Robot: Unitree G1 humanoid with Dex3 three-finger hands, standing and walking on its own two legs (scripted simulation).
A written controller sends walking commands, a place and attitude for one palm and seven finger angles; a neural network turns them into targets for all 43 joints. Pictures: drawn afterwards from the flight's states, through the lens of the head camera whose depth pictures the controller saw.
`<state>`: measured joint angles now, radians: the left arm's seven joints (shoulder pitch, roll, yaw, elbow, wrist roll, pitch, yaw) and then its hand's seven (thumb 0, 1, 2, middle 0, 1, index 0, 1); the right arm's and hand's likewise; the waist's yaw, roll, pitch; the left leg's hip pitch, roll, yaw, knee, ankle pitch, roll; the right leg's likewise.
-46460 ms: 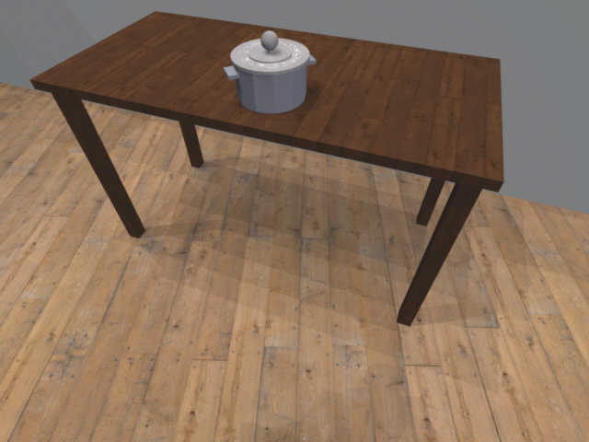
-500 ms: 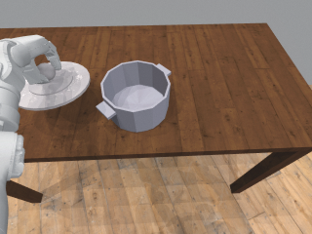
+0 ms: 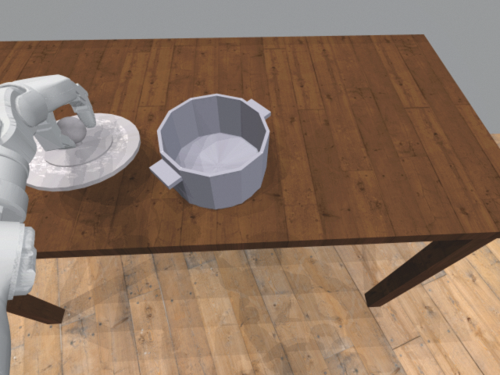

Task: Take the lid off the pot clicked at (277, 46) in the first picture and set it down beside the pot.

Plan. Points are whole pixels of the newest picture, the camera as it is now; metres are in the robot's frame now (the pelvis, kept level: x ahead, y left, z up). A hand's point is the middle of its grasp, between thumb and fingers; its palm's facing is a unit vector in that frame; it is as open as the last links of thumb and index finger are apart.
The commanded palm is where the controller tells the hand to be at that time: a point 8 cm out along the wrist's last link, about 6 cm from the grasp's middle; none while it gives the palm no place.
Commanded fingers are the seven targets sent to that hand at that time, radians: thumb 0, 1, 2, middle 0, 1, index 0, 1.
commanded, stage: lower the lid onto the table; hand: left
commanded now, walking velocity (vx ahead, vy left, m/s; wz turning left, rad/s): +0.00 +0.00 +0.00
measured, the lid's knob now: (71, 130) +0.50 +0.27 +0.09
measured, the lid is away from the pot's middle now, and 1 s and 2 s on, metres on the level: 0.23 0.24 0.23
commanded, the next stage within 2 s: open the fingers wide in 0.96 s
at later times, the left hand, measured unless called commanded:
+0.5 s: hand (61, 151) +0.45 +0.28 +0.09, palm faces -0.49 -0.08 -0.87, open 7.6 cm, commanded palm +0.49 +0.28 +0.15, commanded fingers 0.00 0.68 0.95 -0.98 -1.11 -0.82 -1.05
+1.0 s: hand (72, 154) +0.47 +0.28 +0.07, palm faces -0.51 -0.11 -0.85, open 7.7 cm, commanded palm +0.50 +0.28 +0.12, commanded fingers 0.00 0.68 0.95 -0.98 -1.11 -0.82 -1.05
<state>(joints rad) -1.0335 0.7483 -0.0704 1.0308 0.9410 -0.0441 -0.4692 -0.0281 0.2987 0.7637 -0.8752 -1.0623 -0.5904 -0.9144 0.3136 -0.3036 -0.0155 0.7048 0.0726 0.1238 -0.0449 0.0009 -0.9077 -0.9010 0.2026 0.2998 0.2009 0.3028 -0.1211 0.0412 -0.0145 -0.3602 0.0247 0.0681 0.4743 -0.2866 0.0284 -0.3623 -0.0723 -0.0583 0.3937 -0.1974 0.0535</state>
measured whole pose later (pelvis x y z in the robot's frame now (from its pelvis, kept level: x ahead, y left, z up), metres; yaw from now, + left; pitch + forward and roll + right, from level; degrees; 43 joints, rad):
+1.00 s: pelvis -0.01 +0.01 -0.01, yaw -1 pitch +14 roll -2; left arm -1.04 0.78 -0.04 1.19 0.97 -0.12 -0.39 -0.02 0.29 0.75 -0.89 -1.07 -0.59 -0.94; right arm 0.38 -0.30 -0.01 0.74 0.08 0.13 -0.07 0.00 -0.91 -0.90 0.20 0.30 0.20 0.30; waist -0.16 0.03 -0.04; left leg -0.51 0.04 0.08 0.59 -0.33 0.04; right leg -0.52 -0.06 -0.03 0.49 -0.22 0.06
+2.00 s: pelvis -0.01 +0.00 -0.02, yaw -2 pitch +16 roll -2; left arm -0.99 0.76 0.00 1.11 0.99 -0.15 -0.32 0.00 0.09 0.57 -0.38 -0.94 -0.36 -0.93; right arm 0.36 -0.29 -0.01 0.70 0.07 0.19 -0.07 0.00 -0.91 -0.90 0.20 0.30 0.20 0.30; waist -0.16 0.04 -0.06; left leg -0.57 0.05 0.08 0.63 -0.34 0.03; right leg -0.58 -0.06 -0.03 0.54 -0.24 0.05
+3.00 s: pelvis +0.00 +0.01 +0.00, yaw -1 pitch +12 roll -2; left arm -1.05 0.77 -0.06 1.02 0.95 -0.08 -0.41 0.00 0.02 0.61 -0.35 -0.89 -0.35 -0.89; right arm 0.34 -0.29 -0.01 0.69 0.08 0.19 -0.05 0.00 -0.91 -0.90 0.20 0.30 0.20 0.30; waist -0.13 0.05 -0.05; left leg -0.43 0.02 0.08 0.53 -0.31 0.04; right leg -0.43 -0.07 -0.04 0.43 -0.20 0.05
